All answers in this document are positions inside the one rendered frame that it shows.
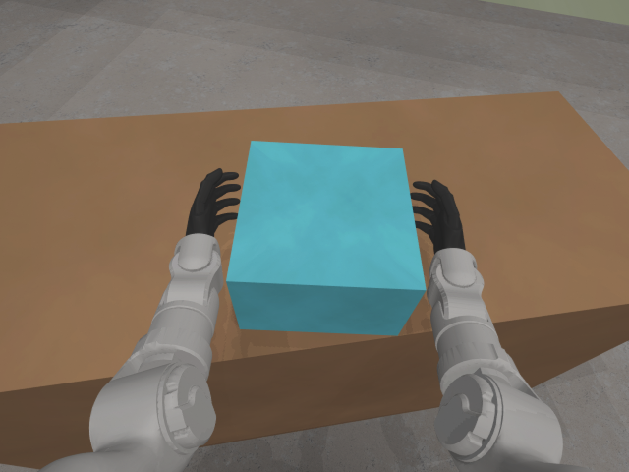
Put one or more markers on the robot right hand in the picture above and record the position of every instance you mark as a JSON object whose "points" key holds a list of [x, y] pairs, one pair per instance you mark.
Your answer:
{"points": [[446, 230]]}

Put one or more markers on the robot left forearm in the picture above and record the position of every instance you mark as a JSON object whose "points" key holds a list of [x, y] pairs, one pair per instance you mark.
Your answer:
{"points": [[185, 319]]}

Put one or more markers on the carton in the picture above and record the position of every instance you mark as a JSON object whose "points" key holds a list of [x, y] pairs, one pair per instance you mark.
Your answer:
{"points": [[325, 241]]}

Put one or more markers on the robot left hand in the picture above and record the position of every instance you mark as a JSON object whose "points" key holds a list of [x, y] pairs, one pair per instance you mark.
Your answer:
{"points": [[203, 216]]}

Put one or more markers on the pedestal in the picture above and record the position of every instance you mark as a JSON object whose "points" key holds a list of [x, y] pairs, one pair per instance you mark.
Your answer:
{"points": [[91, 211]]}

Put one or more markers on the robot right forearm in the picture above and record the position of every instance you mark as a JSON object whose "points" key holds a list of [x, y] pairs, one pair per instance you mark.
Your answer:
{"points": [[464, 335]]}

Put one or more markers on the right robot upper arm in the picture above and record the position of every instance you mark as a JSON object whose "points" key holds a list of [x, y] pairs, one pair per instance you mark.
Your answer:
{"points": [[490, 426]]}

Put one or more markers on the left robot upper arm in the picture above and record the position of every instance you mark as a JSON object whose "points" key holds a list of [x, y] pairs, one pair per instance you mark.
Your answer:
{"points": [[150, 421]]}

